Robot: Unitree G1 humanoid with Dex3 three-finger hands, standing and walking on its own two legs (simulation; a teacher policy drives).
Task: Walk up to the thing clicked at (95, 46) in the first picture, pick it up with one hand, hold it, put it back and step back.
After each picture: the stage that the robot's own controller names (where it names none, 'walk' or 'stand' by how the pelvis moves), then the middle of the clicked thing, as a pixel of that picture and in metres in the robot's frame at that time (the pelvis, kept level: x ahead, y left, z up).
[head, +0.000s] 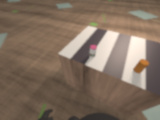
stand; (92, 51) +0.68 +0.04 -0.04
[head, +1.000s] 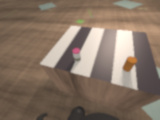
walk; (77, 55) +0.56 +0.19 -0.03
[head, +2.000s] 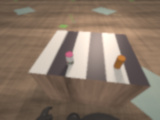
stand; (70, 58) +0.53 +0.23 -0.02
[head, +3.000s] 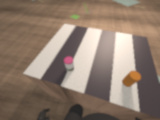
stand; (69, 64) +0.41 +0.21 -0.01
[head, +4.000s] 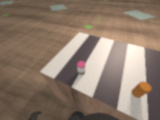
walk; (81, 68) +0.44 +0.14 -0.03
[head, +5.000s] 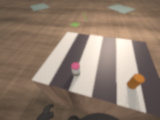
stand; (76, 69) +0.42 +0.15 -0.04
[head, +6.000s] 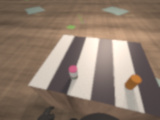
stand; (73, 73) +0.40 +0.16 -0.04
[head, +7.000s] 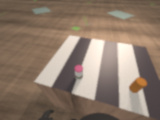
stand; (79, 72) +0.41 +0.13 -0.04
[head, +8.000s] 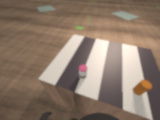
stand; (82, 72) +0.42 +0.10 -0.04
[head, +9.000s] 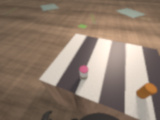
stand; (83, 73) +0.40 +0.09 -0.04
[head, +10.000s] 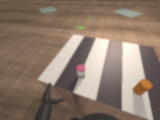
rise first; (81, 72) +0.42 +0.11 -0.04
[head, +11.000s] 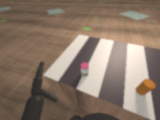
rise first; (84, 69) +0.44 +0.11 -0.04
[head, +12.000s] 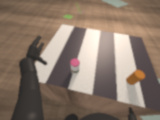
go down; (75, 66) +0.43 +0.10 -0.02
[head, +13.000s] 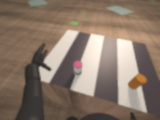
go down; (78, 68) +0.44 +0.10 -0.03
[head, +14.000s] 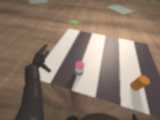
close in; (79, 68) +0.43 +0.09 -0.02
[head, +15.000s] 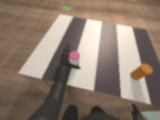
close; (74, 60) +0.44 +0.10 +0.03
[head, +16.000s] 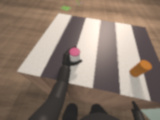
close; (75, 57) +0.46 +0.09 +0.04
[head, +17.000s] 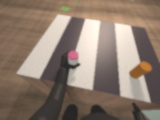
lift; (73, 60) +0.44 +0.10 +0.04
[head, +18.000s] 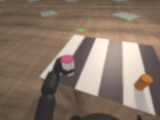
lift; (68, 65) +0.33 +0.17 +0.15
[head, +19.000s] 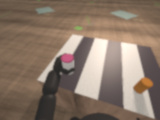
hold; (68, 64) +0.34 +0.17 +0.14
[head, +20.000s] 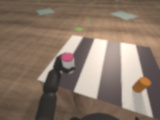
hold; (68, 63) +0.34 +0.16 +0.15
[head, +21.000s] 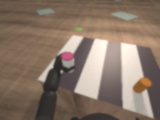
hold; (68, 62) +0.35 +0.16 +0.15
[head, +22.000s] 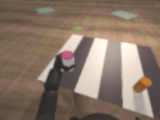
crouch; (68, 61) +0.36 +0.17 +0.15
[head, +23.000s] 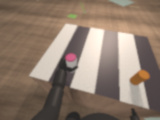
lower; (71, 63) +0.40 +0.14 +0.05
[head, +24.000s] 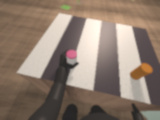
lower; (71, 59) +0.44 +0.12 +0.03
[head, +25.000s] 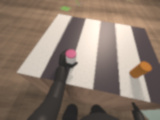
lower; (71, 59) +0.44 +0.12 +0.04
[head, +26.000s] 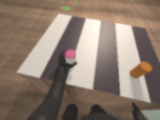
lower; (70, 58) +0.44 +0.12 +0.04
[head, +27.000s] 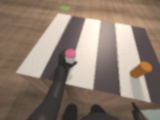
lower; (70, 58) +0.44 +0.12 +0.04
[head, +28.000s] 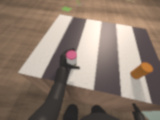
open; (72, 59) +0.44 +0.12 +0.04
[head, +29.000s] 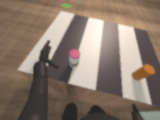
sink last; (74, 58) +0.44 +0.11 +0.04
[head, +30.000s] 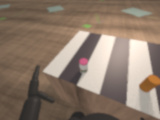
sink last; (83, 66) +0.45 +0.12 +0.00
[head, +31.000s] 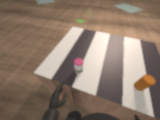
stand; (78, 66) +0.42 +0.13 +0.00
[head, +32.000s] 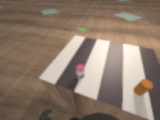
stand; (80, 71) +0.42 +0.12 -0.03
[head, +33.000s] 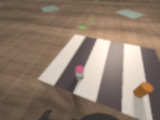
stand; (79, 73) +0.40 +0.12 -0.05
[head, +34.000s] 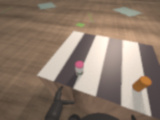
sink last; (79, 68) +0.43 +0.12 -0.03
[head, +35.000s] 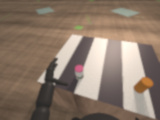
withdraw; (79, 72) +0.41 +0.13 -0.03
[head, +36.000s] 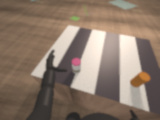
crouch; (76, 66) +0.43 +0.13 -0.02
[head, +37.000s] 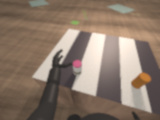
sink last; (77, 68) +0.43 +0.12 -0.01
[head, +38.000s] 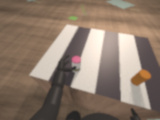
crouch; (76, 64) +0.44 +0.12 +0.00
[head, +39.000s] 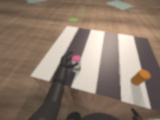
crouch; (76, 64) +0.45 +0.12 +0.00
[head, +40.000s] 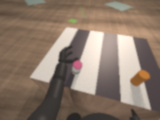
crouch; (77, 67) +0.42 +0.11 +0.00
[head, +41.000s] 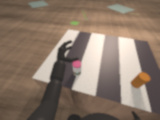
crouch; (77, 68) +0.42 +0.12 -0.02
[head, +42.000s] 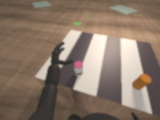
crouch; (78, 68) +0.42 +0.12 -0.02
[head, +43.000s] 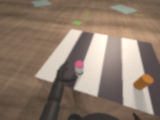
sink last; (79, 68) +0.42 +0.12 -0.02
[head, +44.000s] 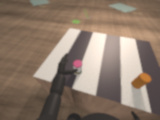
stand; (77, 67) +0.42 +0.12 -0.02
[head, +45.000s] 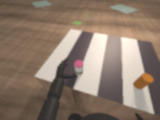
sink last; (79, 68) +0.42 +0.12 -0.01
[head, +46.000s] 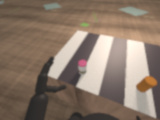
stand; (82, 67) +0.44 +0.13 -0.02
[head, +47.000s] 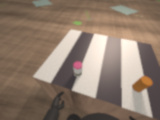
stand; (78, 69) +0.41 +0.12 -0.02
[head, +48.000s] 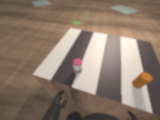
stand; (77, 66) +0.43 +0.12 +0.00
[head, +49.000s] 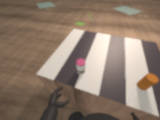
stand; (81, 66) +0.43 +0.11 +0.01
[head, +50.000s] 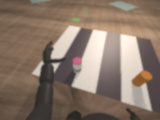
open; (77, 65) +0.43 +0.13 +0.00
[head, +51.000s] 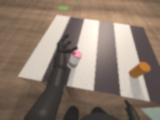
crouch; (74, 59) +0.44 +0.10 +0.03
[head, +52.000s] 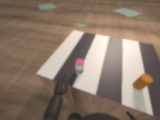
stand; (79, 66) +0.44 +0.13 +0.00
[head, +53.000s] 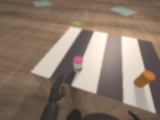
stand; (78, 64) +0.43 +0.13 +0.03
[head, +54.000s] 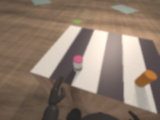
stand; (78, 64) +0.43 +0.13 +0.04
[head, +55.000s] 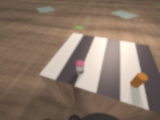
stand; (80, 67) +0.46 +0.12 -0.03
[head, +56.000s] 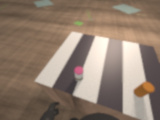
stand; (79, 74) +0.38 +0.11 -0.04
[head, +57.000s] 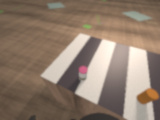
walk; (83, 73) +0.40 +0.09 -0.04
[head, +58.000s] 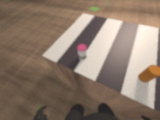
walk; (82, 52) +0.50 +0.14 +0.01
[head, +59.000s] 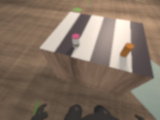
walk; (76, 41) +0.67 +0.21 -0.02
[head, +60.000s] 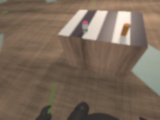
stand; (85, 27) +1.00 +0.20 -0.02
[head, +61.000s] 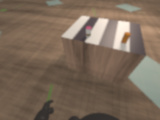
stand; (88, 31) +1.02 +0.12 -0.03
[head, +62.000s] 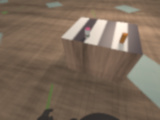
stand; (87, 32) +1.04 +0.14 -0.04
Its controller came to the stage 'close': yes
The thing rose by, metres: 0.19
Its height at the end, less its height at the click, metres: +0.00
